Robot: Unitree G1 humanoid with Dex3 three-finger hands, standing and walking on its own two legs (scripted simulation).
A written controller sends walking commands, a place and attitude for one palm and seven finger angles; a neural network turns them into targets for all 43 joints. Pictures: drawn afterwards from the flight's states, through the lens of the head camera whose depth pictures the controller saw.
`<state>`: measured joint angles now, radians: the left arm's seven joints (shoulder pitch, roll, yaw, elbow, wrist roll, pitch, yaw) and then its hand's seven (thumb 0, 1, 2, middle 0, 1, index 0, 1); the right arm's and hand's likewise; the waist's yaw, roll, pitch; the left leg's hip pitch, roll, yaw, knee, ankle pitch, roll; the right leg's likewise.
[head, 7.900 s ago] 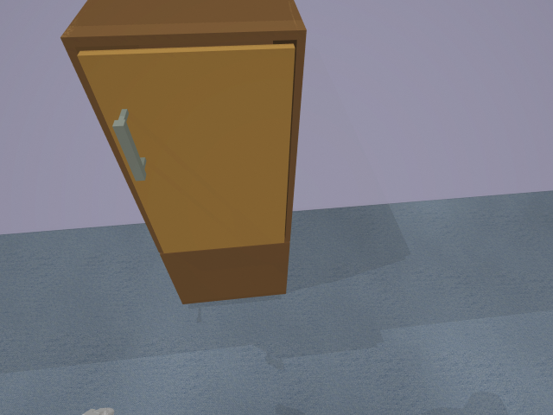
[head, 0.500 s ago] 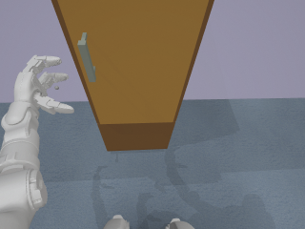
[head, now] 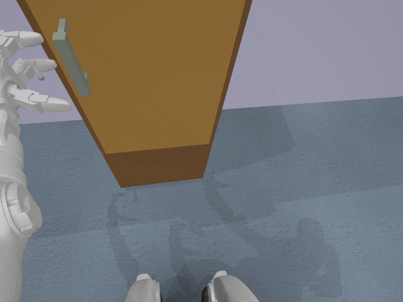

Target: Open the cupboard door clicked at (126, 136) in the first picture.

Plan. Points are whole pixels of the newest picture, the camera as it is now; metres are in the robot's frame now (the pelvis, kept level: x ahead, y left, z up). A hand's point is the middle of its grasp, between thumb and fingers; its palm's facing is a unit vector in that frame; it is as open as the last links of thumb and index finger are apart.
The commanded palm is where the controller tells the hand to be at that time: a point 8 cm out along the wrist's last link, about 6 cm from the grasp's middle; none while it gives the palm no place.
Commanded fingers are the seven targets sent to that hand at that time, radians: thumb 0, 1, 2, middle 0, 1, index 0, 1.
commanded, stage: move the hooked fingers beside the handle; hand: left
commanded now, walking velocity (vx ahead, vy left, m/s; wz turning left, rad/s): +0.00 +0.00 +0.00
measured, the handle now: (74, 60) +0.56 +0.20 +0.10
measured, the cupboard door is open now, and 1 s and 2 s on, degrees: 0 0 0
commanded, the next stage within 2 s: slide the fingers in behind the handle in 0.74 s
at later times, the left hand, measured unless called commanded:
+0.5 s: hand (42, 84) +0.50 +0.24 +0.10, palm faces +0.06 -1.00 +0.01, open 14.0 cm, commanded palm +0.48 +0.29 +0.10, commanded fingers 0.00 -0.50 0.30 -0.30 -1.20 -0.30 -1.20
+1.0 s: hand (45, 84) +0.50 +0.24 +0.10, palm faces +0.06 -1.00 +0.00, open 14.0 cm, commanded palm +0.48 +0.28 +0.10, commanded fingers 0.00 -0.50 0.30 -0.30 -1.20 -0.30 -1.20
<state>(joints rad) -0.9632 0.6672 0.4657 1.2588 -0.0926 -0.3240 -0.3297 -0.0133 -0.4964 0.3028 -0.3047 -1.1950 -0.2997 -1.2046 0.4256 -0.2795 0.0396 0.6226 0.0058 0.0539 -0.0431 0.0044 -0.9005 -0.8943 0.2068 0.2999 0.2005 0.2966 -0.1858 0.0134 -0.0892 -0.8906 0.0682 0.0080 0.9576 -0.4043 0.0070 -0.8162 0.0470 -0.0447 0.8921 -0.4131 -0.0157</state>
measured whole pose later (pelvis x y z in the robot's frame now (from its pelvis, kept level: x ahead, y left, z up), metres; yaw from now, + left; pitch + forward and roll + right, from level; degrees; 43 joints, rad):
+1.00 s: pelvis +0.00 +0.00 +0.00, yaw +1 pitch +19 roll -3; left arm -0.93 0.60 0.41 1.22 -0.12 -0.34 -0.30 -0.01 -0.50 0.30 -0.30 -1.20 -0.30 -1.20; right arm 0.42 -0.28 0.04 0.63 0.00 0.07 -0.03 0.00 -0.90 -0.89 0.21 0.30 0.20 0.30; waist -0.17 0.02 -0.10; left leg -0.89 0.06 0.00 0.97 -0.41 0.01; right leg -0.81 0.04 -0.05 0.90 -0.42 -0.01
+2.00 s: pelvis +0.00 +0.00 +0.00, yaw +0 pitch +19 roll -2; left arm -0.94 0.45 0.37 1.20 -0.07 -0.38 -0.12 -0.01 -0.50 0.30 -0.31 -1.20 -0.30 -1.21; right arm 0.41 -0.25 0.02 0.62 -0.01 0.06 0.01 0.00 -0.90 -0.89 0.21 0.30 0.20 0.30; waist -0.18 0.03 -0.11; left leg -0.88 0.06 0.01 0.97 -0.42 0.00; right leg -0.81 0.04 -0.04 0.92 -0.43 -0.02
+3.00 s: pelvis +0.01 +0.00 +0.00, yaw +1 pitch +18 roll -2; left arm -0.87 0.39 0.32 1.14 -0.10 -0.39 -0.10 0.00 0.32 0.65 -0.34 -1.28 -0.33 -1.29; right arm 0.40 -0.25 0.00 0.64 -0.01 0.07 0.02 0.00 -0.90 -0.89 0.21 0.30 0.20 0.30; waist -0.15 0.03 -0.12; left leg -0.84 0.05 0.01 0.95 -0.42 0.00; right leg -0.77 0.04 -0.04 0.90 -0.44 -0.02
